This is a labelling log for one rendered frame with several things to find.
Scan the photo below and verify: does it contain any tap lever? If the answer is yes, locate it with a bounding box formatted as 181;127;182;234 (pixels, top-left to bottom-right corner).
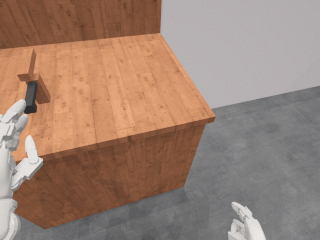
24;81;38;114

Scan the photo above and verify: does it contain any right robot hand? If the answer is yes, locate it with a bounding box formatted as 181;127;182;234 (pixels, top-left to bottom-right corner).
228;201;266;240

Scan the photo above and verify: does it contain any left robot hand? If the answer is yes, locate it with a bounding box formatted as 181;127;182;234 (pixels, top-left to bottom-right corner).
0;99;43;199

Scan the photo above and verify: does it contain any robot left forearm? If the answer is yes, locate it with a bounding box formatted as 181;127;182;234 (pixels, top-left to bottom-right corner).
0;198;21;240

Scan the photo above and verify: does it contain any counter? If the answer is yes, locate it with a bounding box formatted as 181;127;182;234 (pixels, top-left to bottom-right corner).
0;0;216;229

